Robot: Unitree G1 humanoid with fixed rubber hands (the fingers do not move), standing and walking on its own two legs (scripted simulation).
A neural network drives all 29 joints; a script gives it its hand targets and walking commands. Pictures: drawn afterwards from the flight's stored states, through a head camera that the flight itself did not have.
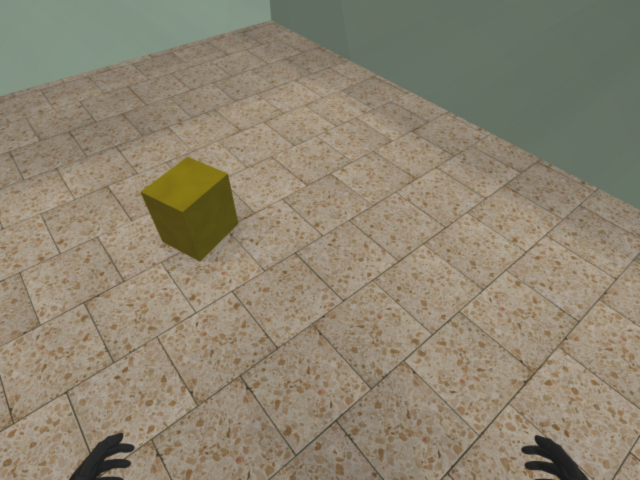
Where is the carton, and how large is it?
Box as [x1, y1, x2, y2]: [141, 157, 237, 260]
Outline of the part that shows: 187,157 143,189 141,193 162,241 200,260 237,224 237,219 227,173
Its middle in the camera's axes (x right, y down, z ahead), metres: -0.50 -0.12 +1.57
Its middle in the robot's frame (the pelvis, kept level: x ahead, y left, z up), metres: +1.19 +0.53 -0.63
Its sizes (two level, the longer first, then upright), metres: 0.248 0.208 0.279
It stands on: the floor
